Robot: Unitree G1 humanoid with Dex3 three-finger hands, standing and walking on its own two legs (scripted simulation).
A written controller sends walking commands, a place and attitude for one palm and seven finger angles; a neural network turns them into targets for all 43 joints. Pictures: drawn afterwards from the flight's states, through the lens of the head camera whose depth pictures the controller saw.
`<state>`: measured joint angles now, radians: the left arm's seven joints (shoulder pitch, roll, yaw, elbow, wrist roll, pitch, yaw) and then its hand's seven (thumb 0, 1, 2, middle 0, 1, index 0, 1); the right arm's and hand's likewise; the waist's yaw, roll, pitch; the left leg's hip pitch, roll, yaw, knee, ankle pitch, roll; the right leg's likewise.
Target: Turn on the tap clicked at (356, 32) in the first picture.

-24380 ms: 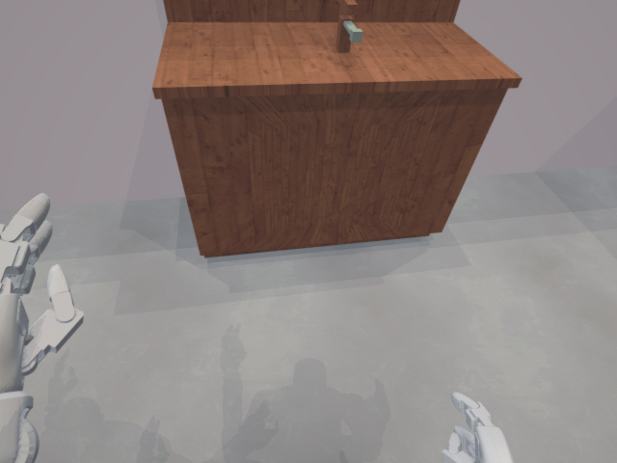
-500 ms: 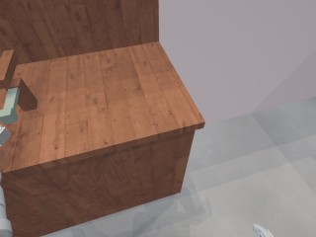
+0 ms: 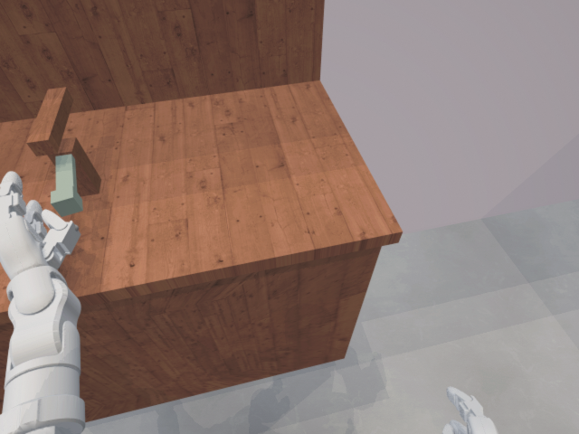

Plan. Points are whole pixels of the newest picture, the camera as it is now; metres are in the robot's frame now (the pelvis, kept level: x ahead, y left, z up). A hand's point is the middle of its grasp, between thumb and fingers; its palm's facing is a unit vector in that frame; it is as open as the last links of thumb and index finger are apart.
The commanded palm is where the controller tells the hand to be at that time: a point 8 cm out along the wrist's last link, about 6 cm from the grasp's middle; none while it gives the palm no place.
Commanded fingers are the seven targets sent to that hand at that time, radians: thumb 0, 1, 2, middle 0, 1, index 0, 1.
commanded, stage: push the lever round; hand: left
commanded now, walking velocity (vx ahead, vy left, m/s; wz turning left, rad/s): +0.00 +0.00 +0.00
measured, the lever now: (67, 201) +0.37 +0.35 +0.12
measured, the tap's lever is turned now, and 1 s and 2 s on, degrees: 11 38 64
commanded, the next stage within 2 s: lift the hand up off the lever in 2.00 s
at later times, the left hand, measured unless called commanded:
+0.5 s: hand (106, 215) +0.35 +0.28 +0.11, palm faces +0.73 -0.68 -0.07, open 7.7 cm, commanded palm +0.31 +0.31 +0.11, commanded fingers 0.00 0.90 0.90 -0.15 -0.15 -0.15 -0.15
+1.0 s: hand (125, 205) +0.37 +0.27 +0.11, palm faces +0.80 -0.60 -0.07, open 7.7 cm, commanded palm +0.33 +0.28 +0.11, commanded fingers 0.00 0.90 0.90 -0.15 -0.15 -0.15 -0.15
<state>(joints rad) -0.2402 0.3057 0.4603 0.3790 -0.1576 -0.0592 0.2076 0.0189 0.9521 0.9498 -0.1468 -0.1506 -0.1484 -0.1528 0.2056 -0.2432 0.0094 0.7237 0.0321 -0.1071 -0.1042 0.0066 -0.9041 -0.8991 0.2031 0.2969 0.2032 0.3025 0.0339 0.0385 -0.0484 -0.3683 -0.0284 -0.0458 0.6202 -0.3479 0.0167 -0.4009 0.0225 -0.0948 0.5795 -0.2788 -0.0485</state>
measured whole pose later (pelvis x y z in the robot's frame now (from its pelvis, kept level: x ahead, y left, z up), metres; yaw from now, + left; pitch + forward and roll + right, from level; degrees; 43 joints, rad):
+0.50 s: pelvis +0.00 +0.00 +0.00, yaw +0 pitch +5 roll +0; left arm -0.30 0.21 0.37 0.34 -0.07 0.02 0.47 0.03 0.94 0.93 -0.15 -0.15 -0.15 -0.15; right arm 0.18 -0.23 0.00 0.74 0.01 -0.05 -0.09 0.01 -0.90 -0.90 0.20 0.30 0.20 0.30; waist 0.02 0.04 -0.05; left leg -0.34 -0.03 -0.04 0.59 -0.33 0.01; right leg -0.38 0.03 -0.09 0.57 -0.27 -0.05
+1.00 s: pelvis -0.01 -0.02 +0.00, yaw +0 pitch +5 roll +0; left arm -0.42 0.18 0.39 0.47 -0.02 0.01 0.63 0.01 0.92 0.93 -0.15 -0.15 -0.15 -0.15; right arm 0.18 -0.23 -0.02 0.76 -0.01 -0.03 -0.08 0.01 -0.91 -0.90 0.20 0.30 0.20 0.30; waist 0.00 0.04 -0.06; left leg -0.36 -0.01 -0.05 0.60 -0.33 0.00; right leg -0.41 0.04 -0.09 0.57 -0.26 -0.07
